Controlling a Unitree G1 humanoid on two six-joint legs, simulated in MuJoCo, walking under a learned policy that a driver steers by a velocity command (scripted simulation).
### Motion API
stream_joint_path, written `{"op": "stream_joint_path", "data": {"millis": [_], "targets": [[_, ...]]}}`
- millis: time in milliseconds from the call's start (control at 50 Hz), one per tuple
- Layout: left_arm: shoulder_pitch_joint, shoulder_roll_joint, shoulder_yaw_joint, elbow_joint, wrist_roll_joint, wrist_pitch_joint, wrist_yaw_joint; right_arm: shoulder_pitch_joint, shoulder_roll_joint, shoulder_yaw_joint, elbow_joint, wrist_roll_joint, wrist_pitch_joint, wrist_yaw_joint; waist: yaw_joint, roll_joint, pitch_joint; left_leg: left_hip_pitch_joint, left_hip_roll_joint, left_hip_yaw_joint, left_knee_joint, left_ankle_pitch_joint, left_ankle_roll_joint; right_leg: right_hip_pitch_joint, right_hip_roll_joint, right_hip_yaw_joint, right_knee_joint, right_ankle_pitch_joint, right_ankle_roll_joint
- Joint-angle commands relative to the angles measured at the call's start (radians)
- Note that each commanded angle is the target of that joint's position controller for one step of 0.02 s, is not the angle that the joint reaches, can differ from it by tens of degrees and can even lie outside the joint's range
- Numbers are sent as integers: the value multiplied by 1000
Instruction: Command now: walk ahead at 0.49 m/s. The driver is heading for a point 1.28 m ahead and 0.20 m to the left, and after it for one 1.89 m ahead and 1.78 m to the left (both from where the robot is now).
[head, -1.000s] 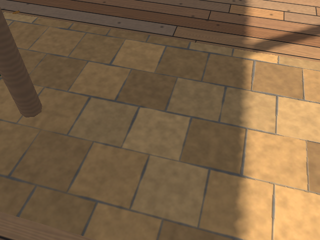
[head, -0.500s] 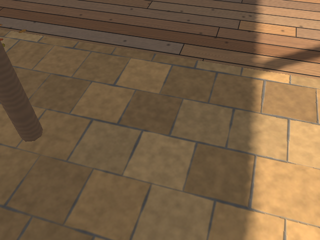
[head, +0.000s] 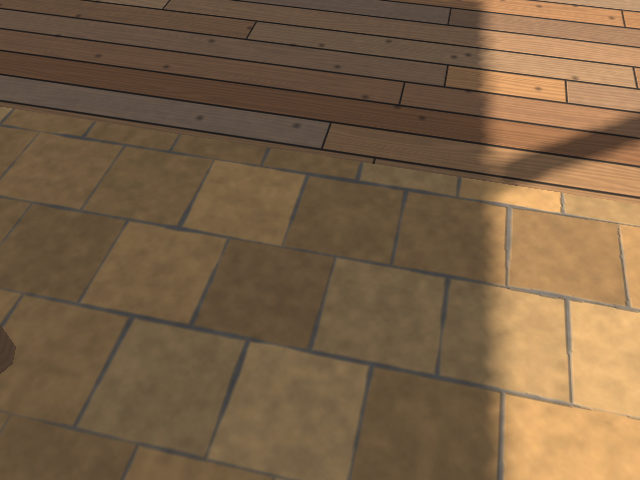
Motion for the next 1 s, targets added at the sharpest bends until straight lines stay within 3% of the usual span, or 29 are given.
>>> {"op": "stream_joint_path", "data": {"millis": [20,120,220,280,300,320,340,360,380,400,420,440,480,520,600,680,780,840,860,880,900,920,940,960,980,1000], "targets": [[83,50,16,-38,17,15,15,-45,-100,-11,-45,-3,-25,-9,61,81,40,-123,271,-217,-243,44,177,-25,-65,-5,-94,112,35],[-141,36,11,-105,15,1,8,73,-147,-20,-18,13,-9,-36,-16,70,37,-2,258,-170,-222,89,127,-66,-39,-38,-469,357,49],[-284,46,6,-154,-2,-6,-21,156,-162,-25,17,25,9,-38,-65,86,60,154,312,-184,-161,46,112,-57,-2,-52,-645,307,42],[-253,79,16,-164,-2,-19,-37,145,-179,-33,21,25,25,-42,-25,105,42,222,351,-206,-77,118,89,24,23,-64,-711,191,0],[-177,102,30,-146,0,-22,-37,122,-182,-33,16,24,31,-43,24,108,2,217,331,-185,9,259,71,137,52,-89,-736,170,-20],[-12,151,57,-94,1,-25,-31,111,-156,-23,8,15,35,-42,95,88,-97,171,271,-136,202,383,44,353,66,-93,-743,175,-51],[194,243,81,-56,12,-24,-23,110,-113,-2,-25,-5,31,-42,161,-36,-266,-26,197,-67,543,186,3,662,-128,129,-734,196,-127],[250,300,94,-30,17,-16,-33,230,15,32,-23,8,7,-33,101,-317,-363,-433,25,-61,855,-388,-53,972,-311,577,-858,10,-270],[228,191,65,-43,16,-19,-35,181,-106,6,-14,30,-15,-31,124,-190,-322,-539,78,-194,983,-429,-32,935,-293,630,-915,-62,-236],[133,148,50,-63,14,-21,-34,88,-160,-10,-43,47,-26,-28,105,-127,-196,-583,128,-182,992,-331,-14,807,-266,478,-924,13,-194],[41,128,40,-83,15,-20,-37,42,-154,-11,-53,40,-25,-35,69,-39,-136,-534,180,-153,953,-237,-20,670,-226,357,-948,138,-175],[-4,105,34,-89,19,-20,-41,18,-141,-16,-57,24,-18,-40,46,-14,-87,-499,208,-145,897,-180,-27,569,-189,278,-981,210,-169],[-11,74,26,-73,26,-22,-47,49,-102,-18,-52,21,7,-40,4,-43,-65,-409,234,-139,830,-125,-38,475,-135,176,-1034,279,-159],[25,96,32,-48,23,-26,-42,42,-84,-19,-56,18,24,-43,-7,-36,-39,-426,237,-125,783,-89,-53,450,-124,118,-1059,365,-171],[89,121,39,-16,22,-14,-20,-104,-78,-23,-107,8,28,-43,20,-19,5,-530,241,-118,586,73,-80,482,-120,61,-1089,406,-167],[141,135,39,9,14,-6,-8,-241,-61,-16,-144,13,20,-33,61,-27,37,-489,209,-85,368,215,-79,497,-97,6,-1109,344,-140],[209,143,46,55,6,12,-1,-366,-65,-10,-193,24,9,-8,91,-31,84,-511,187,-77,240,167,-54,633,-151,7,-1065,336,-135],[187,161,55,60,2,24,6,-344,-89,-18,-200,25,-2,7,54,-47,59,-422,160,-58,196,67,-19,685,-176,5,-988,467,-114],[166,171,58,56,3,28,7,-286,-110,-29,-187,24,-5,6,19,-63,20,-317,130,-33,189,43,-3,680,-167,-6,-925,618,-103],[143,166,55,51,6,34,7,-161,-141,-49,-149,22,-5,2,-48,-62,-53,-142,92,-2,174,46,19,652,-128,-39,-782,765,-83],[134,141,44,37,15,36,6,27,-197,-75,-94,19,-3,-6,-121,-31,-172,141,135,-53,201,74,58,513,-73,-76,-552,712,-50],[227,51,16,17,27,22,0,165,-301,-97,-73,-12,0,-15,-105,178,-333,538,402,-442,189,117,192,145,69,-118,-148,307,22],[272,14,2,41,15,-2,-6,164,-264,-82,-66,-6,6,-12,-83,308,-440,635,523,-778,26,182,286,-39,177,2,81,-312,49],[204,113,28,32,-8,-18,-9,86,-201,-61,-80,4,5,-11,-80,218,-313,506,488,-650,27,274,237,-104,116,70,173,-303,38],[131,130,32,13,-17,-21,-5,-8,-156,-47,-102,3,6,-12,-48,151,-205,346,452,-467,34,419,199,-101,64,34,152,-236,34],[95,121,36,10,-5,-12,4,-80,-120,-35,-108,2,3,-6,-11,69,-131,194,398,-342,12,522,168,-56,22,5,80,-178,42]]}}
